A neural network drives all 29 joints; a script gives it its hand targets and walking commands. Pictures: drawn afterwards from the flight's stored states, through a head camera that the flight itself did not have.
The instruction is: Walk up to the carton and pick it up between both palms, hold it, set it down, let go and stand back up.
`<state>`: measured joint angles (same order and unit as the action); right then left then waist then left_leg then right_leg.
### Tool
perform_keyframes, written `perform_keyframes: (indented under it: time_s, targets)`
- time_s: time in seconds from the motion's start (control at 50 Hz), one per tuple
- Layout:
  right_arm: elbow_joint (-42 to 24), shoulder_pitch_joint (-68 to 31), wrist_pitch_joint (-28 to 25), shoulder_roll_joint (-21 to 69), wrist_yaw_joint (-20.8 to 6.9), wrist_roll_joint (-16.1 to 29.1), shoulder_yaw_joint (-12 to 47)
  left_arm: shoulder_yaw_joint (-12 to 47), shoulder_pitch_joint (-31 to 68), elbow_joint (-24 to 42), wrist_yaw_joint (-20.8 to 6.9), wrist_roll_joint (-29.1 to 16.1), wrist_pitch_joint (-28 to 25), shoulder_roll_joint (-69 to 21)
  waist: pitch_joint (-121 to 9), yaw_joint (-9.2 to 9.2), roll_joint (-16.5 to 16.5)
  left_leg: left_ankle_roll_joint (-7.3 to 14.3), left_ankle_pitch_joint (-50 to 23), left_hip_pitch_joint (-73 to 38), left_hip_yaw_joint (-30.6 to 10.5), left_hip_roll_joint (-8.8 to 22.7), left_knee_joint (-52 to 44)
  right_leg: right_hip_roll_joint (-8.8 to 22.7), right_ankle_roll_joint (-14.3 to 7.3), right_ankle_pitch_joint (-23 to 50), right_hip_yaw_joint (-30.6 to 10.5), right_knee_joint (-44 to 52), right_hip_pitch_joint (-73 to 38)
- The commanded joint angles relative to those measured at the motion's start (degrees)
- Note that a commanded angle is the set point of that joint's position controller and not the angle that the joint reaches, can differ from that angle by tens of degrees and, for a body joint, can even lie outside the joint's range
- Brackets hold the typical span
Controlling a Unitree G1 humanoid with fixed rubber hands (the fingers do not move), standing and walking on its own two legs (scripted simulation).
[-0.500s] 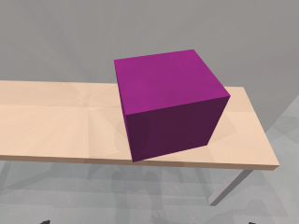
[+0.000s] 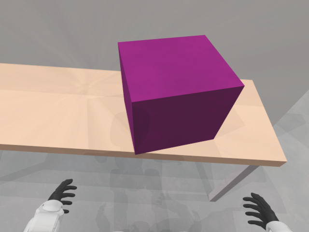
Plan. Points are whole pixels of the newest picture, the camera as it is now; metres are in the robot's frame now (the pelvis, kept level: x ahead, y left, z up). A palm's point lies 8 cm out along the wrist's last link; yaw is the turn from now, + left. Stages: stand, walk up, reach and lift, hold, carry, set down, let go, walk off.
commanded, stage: reach and lift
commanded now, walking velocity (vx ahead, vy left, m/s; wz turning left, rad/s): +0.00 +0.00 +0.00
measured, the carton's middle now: (169, 95) +0.51 -0.05 +0.03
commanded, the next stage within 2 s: none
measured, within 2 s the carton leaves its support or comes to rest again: neither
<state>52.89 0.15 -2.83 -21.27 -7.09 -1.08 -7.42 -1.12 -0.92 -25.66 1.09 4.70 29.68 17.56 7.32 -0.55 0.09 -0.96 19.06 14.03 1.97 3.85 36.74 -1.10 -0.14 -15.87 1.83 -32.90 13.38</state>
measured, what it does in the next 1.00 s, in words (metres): stands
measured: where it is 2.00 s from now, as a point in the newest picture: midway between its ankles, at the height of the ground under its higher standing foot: outside the picture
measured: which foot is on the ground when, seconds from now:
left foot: down 0.00-1.00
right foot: down 0.00-1.00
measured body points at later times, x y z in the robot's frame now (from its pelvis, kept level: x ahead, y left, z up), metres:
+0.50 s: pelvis +0.01 -0.02 +0.02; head +0.02 -0.02 +0.46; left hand +0.20 +0.23 -0.04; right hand +0.16 -0.33 -0.05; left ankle +0.01 +0.12 -0.73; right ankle +0.02 -0.12 -0.73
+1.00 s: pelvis +0.02 -0.02 +0.02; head +0.01 -0.02 +0.47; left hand +0.20 +0.19 -0.01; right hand +0.18 -0.35 -0.01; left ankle +0.01 +0.12 -0.73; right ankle +0.02 -0.12 -0.73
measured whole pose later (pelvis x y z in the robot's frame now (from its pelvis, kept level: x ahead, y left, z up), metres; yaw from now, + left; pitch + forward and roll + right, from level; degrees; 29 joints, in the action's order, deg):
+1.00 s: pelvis +0.02 -0.02 +0.02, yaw -2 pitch -1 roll +0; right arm 33.8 13.0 -7.7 -30.2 -17.4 16.3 -4.5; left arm -1.3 -20.0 -6.0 9.7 1.2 10.9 6.1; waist -0.2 0.2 1.0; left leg -2.7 12.4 7.7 3.1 3.5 21.7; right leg -1.6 -2.1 -11.7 0.6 -23.4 10.4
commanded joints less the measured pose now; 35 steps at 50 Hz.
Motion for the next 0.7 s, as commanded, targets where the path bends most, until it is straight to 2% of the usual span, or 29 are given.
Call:
perform_keyframes:
  time_s: [0.0, 0.02, 0.04, 0.08, 0.1, 0.14, 0.18, 0.2, 0.22, 0.24, 0.26, 0.3, 0.32, 0.34, 0.36, 0.38, 0.4, 0.42, 0.44, 0.46, 0.48, 0.52, 0.54, 0.56, 0.58, 0.6, 0.62, 0.66, 0.68]
  targets:
    - [-7.3, -1.5, -0.6, -16.2, -1.2, 1.7, -3.1, -5.6, -3.5, 8.2, 1.5, 3.2, 1.4, 6.9, -10.2, 1.42, -2.4, -2.2, -13.8, -9.4, 1.2, -1.6, -7.8, -1.4, -3.5, 11.8, 4.1, 7.1, -3.1]
    - [-8.5, -0.5, 0.6, -14.8, -1.4, 2.2, -2.4, -6.0, -2.9, 8.9, 1.4, 2.9, 1.0, 6.2, -7.3, 1.81, 1.0, -1.1, -10.1, -8.9, 2.3, -2.6, -9.3, -0.9, -2.5, 8.9, 3.2, 9.3, -1.8]
    - [-8.8, 0.3, 1.7, -15.0, -1.4, 2.3, -2.3, -6.7, -2.0, 8.5, 1.6, 3.4, 0.9, 7.5, -5.6, 0.69, 0.9, -0.8, -8.5, -7.6, 2.4, -3.1, -10.5, -0.9, -2.4, 7.7, 2.4, 9.6, -1.9]
    - [-10.4, 0.9, 2.4, -15.6, -2.3, 3.6, -2.3, -6.0, -2.1, 11.6, 2.0, 2.0, 0.7, 6.2, -6.3, 0.37, -0.1, -1.1, -9.9, -8.9, 1.8, -1.9, -10.4, -1.2, -2.7, 10.0, 2.5, 9.3, -0.9]
    - [-10.9, 1.5, 2.4, -15.6, -2.5, 3.8, -2.2, -6.6, -2.4, 11.8, 2.4, 1.9, 0.3, 5.2, -8.0, -0.05, -0.6, -1.0, -14.2, -10.6, 1.4, -2.3, -10.1, -1.1, -2.2, 17.1, 2.1, 9.2, -1.3]
    - [-9.3, 3.5, 2.6, -14.6, -3.5, 4.8, -1.2, -5.9, -3.3, 13.6, 2.4, 1.4, -0.9, 3.2, -9.2, -1.10, -2.9, -1.4, -14.0, -10.2, 1.2, -3.2, -10.0, -1.3, -2.2, 17.9, 0.7, 9.9, -1.7]
    - [-11.3, 4.1, 1.7, -14.7, -3.6, 4.8, -2.4, -6.4, -3.7, 16.0, 2.6, 0.4, -2.6, 2.8, -12.0, -1.26, 1.5, -0.7, -13.7, -11.2, 1.6, -3.0, -10.6, -1.4, -1.6, 18.0, 0.7, 10.6, -1.9]
    - [-12.8, 3.3, 0.9, -14.3, -3.7, 5.5, -1.2, -6.9, -5.1, 13.9, 2.4, -0.1, -3.9, 3.0, -11.2, -0.38, 2.4, -0.2, -13.8, -10.3, 2.0, -3.1, -10.6, -1.0, -0.8, 18.4, 0.0, 10.5, -1.8]
    - [-14.7, 4.9, 0.6, -13.9, -2.9, 5.3, -2.5, -7.0, -5.3, 15.0, 2.5, -1.0, -5.0, 4.6, -11.7, -0.88, 2.5, -0.3, -14.5, -10.4, 1.8, -3.3, -10.9, -1.2, -0.7, 20.5, 0.0, 10.9, -2.9]
    - [-14.2, 6.0, -0.2, -14.5, -3.4, 5.1, -2.9, -5.0, -6.3, 16.9, 2.7, -0.9, -5.6, 2.8, -14.1, -1.59, -0.5, -1.0, -16.0, -11.8, 0.7, -3.0, -10.8, -1.4, -1.4, 20.9, 0.2, 11.0, -3.6]
    - [-15.1, 5.2, -1.0, -14.7, -4.1, 6.2, -2.7, -6.6, -5.9, 18.1, 3.2, -1.4, -6.7, 1.4, -13.3, -1.07, 1.2, -0.9, -16.0, -12.5, 1.8, -2.7, -11.6, -1.7, -0.9, 20.5, 0.4, 11.5, -1.5]
    - [-17.0, 6.3, -2.2, -15.2, -4.2, 6.3, -3.1, -5.9, -7.4, 19.0, 3.7, -1.6, -8.2, 1.3, -13.9, -0.55, 0.1, -1.1, -17.0, -12.4, 1.7, -3.0, -12.0, -1.6, -0.8, 21.3, 0.5, 11.6, -3.9]
    - [-18.2, 6.4, -2.1, -14.2, -4.0, 6.2, -3.1, -5.6, -7.8, 19.0, 3.8, -2.6, -8.4, 2.1, -13.3, -0.66, 1.9, -0.7, -13.6, -11.8, 2.0, -3.8, -12.5, -1.5, -0.6, 18.6, 0.2, 12.7, -2.8]
    - [-18.5, 6.6, -2.1, -14.0, -4.3, 6.6, -2.8, -5.5, -8.3, 19.4, 3.9, -2.4, -8.9, 0.9, -13.5, -0.14, 1.0, -0.7, -14.7, -11.3, 1.2, -2.6, -13.3, -1.9, -1.2, 18.3, 0.6, 12.0, -3.1]
    - [-18.5, 7.3, -2.2, -14.7, -4.6, 6.3, -2.6, -5.7, -9.0, 16.6, 3.7, -1.9, -8.5, 0.4, -12.4, -0.41, 1.6, -0.4, -13.4, -11.9, 1.8, -3.3, -13.4, -1.7, -1.0, 17.3, 0.5, 12.9, -2.4]
    - [-18.7, 8.0, -1.2, -14.9, -4.3, 6.5, -2.2, -6.7, -10.6, 16.2, 3.9, -2.1, -8.9, 1.8, -9.4, 0.92, 3.7, 0.3, -13.7, -10.9, 1.8, -3.4, -14.3, -1.3, -0.5, 18.0, 0.0, 13.6, -2.4]
    - [-21.1, 7.6, -1.6, -15.7, -4.0, 5.8, -3.9, -6.1, -8.9, 18.0, 3.6, -2.7, -9.7, 1.7, -11.3, 0.18, 3.6, -0.2, -11.9, -10.5, 1.9, -3.3, -14.7, -1.6, -0.4, 15.7, 0.3, 13.6, -3.1]
    - [-23.4, 6.2, -1.3, -15.0, -3.8, 6.2, -3.6, -7.7, -7.7, 19.1, 3.9, -2.7, -9.7, 2.9, -10.7, 0.98, 5.5, 0.5, -9.6, -9.0, 2.7, -3.6, -15.2, -0.9, -0.1, 13.2, 0.0, 13.8, -3.4]
    - [-24.0, 7.7, -1.7, -15.2, -3.5, 6.2, -4.0, -6.8, -9.5, 17.8, 3.7, -3.4, -10.1, 2.3, -10.9, 0.69, 6.5, 0.8, -10.9, -9.0, 2.7, -3.6, -15.0, -1.1, 0.2, 16.0, -0.6, 13.8, -4.6]
    - [-24.7, 7.4, -1.4, -13.7, -3.3, 6.3, -2.1, -7.3, -10.6, 17.1, 3.3, -3.2, -10.6, 0.9, -8.6, 1.90, 7.4, 1.5, -9.0, -8.9, 3.6, -3.9, -15.8, -0.3, 0.6, 12.3, -1.0, 14.9, -3.9]
    - [-22.7, 9.8, -0.9, -15.3, -3.5, 6.4, -2.8, -7.0, -12.7, 14.6, 3.4, -1.7, -10.2, 0.8, -9.5, 1.33, 5.8, 1.3, -13.0, -10.5, 2.5, -4.2, -16.5, -0.9, 0.2, 16.7, -0.5, 14.7, -5.0]
    - [-24.7, 9.3, -1.5, -15.3, -4.1, 7.7, -2.4, -8.0, -11.4, 20.2, 4.2, -1.9, -11.2, 1.1, -9.2, 1.25, 2.6, 0.6, -10.1, -10.1, 2.5, -4.0, -16.5, -0.1, 0.6, 12.4, -1.1, 15.6, -2.1]
    - [-24.5, 9.4, -1.6, -14.3, -4.0, 8.1, -1.6, -8.2, -11.9, 20.0, 4.3, -2.3, -11.7, 0.4, -8.5, 1.46, 2.3, 0.9, -10.3, -10.1, 2.6, -3.6, -16.9, 0.2, 0.3, 11.7, -1.0, 15.2, -2.7]
    - [-24.7, 8.6, -1.6, -14.7, -4.2, 7.9, -2.2, -6.9, -11.8, 21.1, 4.5, -3.2, -11.9, -0.7, -8.3, 1.06, 5.4, 1.1, -10.6, -10.2, 2.7, -3.7, -17.2, -0.3, 0.6, 11.1, -0.4, 15.9, -1.8]
    - [-26.0, 9.0, -2.3, -14.6, -4.2, 8.1, -3.0, -6.2, -11.0, 22.4, 4.8, -3.9, -13.1, -0.8, -10.0, 0.16, 3.3, 0.8, -9.7, -10.5, 2.2, -3.4, -17.6, 0.1, 0.5, 10.1, -1.2, 15.8, -2.3]
    - [-25.5, 9.5, -2.4, -15.0, -4.6, 7.9, -3.5, -5.8, -11.1, 21.9, 4.7, -3.7, -13.8, -1.5, -10.1, 0.51, 4.9, 1.0, -9.3, -11.1, 2.1, -3.5, -18.1, -0.3, 0.2, 8.7, -0.9, 16.3, -2.0]
    - [-24.5, 9.9, -2.3, -14.8, -5.3, 8.5, -2.6, -5.4, -12.2, 20.5, 5.0, -3.0, -13.8, -1.7, -7.4, 0.66, 2.0, 0.8, -8.0, -10.7, 2.1, -3.4, -18.8, 0.2, -0.1, 6.7, -0.9, 17.1, -0.9]
    - [-23.8, 10.0, -2.4, -16.0, -6.1, 9.1, -3.1, -4.3, -13.2, 22.6, 5.8, -3.5, -14.3, -3.5, -6.0, -0.07, 0.7, 0.9, -6.7, -11.0, 2.0, -3.4, -18.5, 0.3, -0.9, 5.2, -0.9, 17.5, 0.7]
    - [-23.4, 8.7, -1.9, -15.9, -6.1, 10.6, -3.5, -2.9, -10.6, 23.9, 5.9, -4.4, -14.9, -3.2, -5.9, -0.96, 2.4, 0.8, -4.7, -11.0, 1.3, -2.4, -19.1, 0.3, -0.7, 1.9, -0.7, 17.5, 2.1]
